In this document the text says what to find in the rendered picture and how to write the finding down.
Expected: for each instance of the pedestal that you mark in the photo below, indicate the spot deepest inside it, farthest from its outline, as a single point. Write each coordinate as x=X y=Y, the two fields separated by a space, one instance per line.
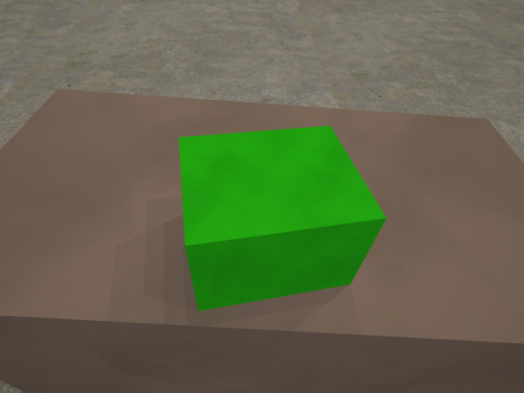
x=96 y=293

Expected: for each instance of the carton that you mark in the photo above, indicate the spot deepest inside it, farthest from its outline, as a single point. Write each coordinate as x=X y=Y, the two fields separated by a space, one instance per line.
x=273 y=213

